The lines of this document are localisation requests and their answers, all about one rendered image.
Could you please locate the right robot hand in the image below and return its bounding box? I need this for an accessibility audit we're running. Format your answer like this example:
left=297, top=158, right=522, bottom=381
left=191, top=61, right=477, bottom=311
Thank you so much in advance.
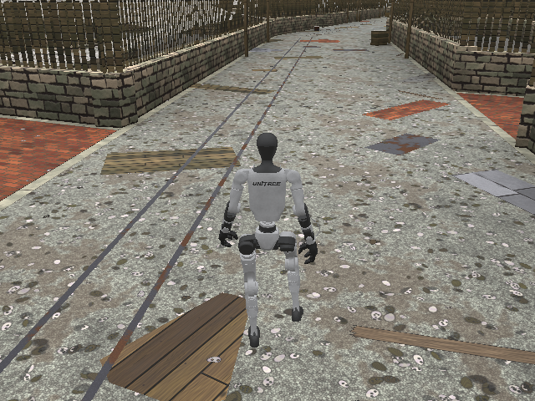
left=298, top=242, right=318, bottom=264

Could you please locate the robot right upper arm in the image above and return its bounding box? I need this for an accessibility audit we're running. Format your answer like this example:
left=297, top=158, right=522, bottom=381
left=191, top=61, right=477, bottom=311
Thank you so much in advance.
left=284, top=169, right=306, bottom=216

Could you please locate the robot left foot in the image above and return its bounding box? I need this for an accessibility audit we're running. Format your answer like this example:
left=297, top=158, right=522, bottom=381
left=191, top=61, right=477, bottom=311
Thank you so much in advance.
left=248, top=326, right=260, bottom=348

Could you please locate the robot right foot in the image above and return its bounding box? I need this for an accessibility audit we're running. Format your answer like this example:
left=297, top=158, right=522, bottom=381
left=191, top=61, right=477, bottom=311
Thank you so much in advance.
left=292, top=306, right=303, bottom=322

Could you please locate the right robot forearm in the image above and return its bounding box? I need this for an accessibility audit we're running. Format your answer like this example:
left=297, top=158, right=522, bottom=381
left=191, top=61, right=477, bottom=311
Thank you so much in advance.
left=298, top=203, right=316, bottom=245

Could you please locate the robot foot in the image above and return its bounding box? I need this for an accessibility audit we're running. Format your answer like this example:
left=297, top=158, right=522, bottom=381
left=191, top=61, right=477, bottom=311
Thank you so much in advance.
left=248, top=326, right=260, bottom=348
left=292, top=306, right=303, bottom=322

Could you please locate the robot left upper arm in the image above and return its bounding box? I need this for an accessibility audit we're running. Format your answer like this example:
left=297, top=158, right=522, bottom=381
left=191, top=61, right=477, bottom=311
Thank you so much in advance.
left=227, top=169, right=250, bottom=214

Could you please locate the left robot hand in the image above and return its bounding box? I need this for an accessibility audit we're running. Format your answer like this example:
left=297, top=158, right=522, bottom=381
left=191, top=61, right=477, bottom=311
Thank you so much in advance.
left=218, top=230, right=238, bottom=247

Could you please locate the left robot forearm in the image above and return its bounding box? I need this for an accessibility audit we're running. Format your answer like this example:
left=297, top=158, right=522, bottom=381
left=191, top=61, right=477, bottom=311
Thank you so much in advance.
left=221, top=201, right=236, bottom=233

